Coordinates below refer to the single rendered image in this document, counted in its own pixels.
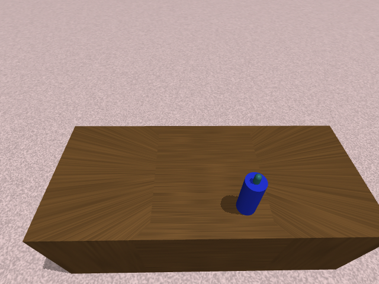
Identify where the bottle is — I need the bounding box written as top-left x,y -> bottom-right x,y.
236,172 -> 268,215

